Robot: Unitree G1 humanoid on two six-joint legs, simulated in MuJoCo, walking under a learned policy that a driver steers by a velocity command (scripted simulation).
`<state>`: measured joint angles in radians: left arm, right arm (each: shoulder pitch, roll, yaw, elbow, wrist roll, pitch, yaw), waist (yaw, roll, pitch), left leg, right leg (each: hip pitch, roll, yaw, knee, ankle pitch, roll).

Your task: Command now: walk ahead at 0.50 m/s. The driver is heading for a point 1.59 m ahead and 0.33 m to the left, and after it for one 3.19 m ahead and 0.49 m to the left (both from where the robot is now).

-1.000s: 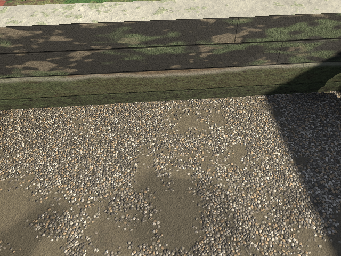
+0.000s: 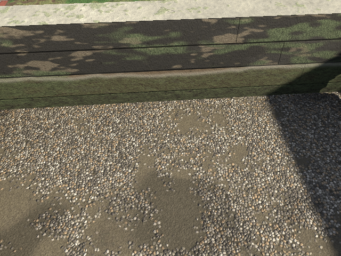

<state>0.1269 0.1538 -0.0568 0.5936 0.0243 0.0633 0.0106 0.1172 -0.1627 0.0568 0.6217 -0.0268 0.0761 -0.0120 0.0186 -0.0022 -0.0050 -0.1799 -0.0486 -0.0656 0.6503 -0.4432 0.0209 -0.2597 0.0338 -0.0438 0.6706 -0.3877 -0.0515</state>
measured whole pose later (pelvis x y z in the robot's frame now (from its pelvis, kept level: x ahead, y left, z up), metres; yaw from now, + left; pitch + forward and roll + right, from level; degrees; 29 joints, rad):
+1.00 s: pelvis +0.00 +0.00 +0.00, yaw +0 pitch -1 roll +0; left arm 0.14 0.15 -0.06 0.59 0.02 0.06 0.01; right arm 0.12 -0.16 0.06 0.62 -0.03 0.08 -0.01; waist 0.02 0.00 -0.01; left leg -0.18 -0.05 -0.07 0.65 -0.45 0.02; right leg -0.26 0.03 -0.05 0.67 -0.39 -0.05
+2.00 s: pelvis +0.00 +0.00 +0.00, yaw +0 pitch -1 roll +0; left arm 0.14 0.15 -0.06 0.59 0.02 0.06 0.01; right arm 0.12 -0.16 0.06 0.63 -0.03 0.07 -0.01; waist 0.02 0.00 -0.01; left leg -0.18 -0.05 -0.07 0.65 -0.45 0.02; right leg -0.26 0.03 -0.06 0.67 -0.39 -0.05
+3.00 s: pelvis +0.00 +0.00 +0.00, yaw +1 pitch -1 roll +0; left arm 0.15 0.15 -0.06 0.59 0.02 0.06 0.01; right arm 0.12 -0.16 0.06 0.63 -0.03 0.08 -0.01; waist 0.02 0.00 -0.01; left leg -0.18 -0.05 -0.07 0.65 -0.44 0.02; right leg -0.26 0.02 -0.06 0.67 -0.39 -0.05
